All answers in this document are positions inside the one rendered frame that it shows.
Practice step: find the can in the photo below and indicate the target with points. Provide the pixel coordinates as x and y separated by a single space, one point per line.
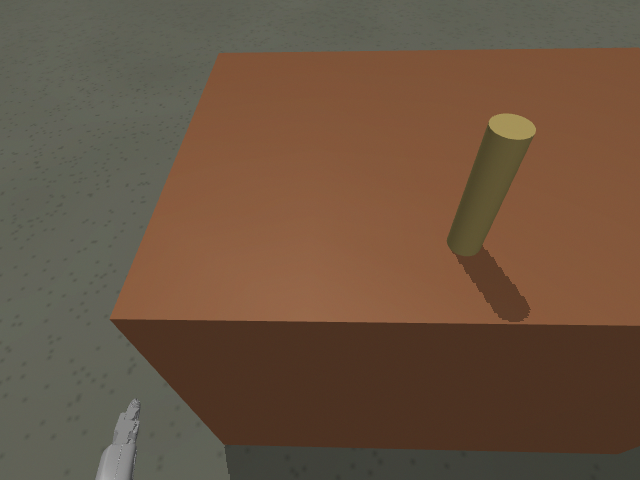
503 147

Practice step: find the left robot hand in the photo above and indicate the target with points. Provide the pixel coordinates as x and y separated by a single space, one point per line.
118 459

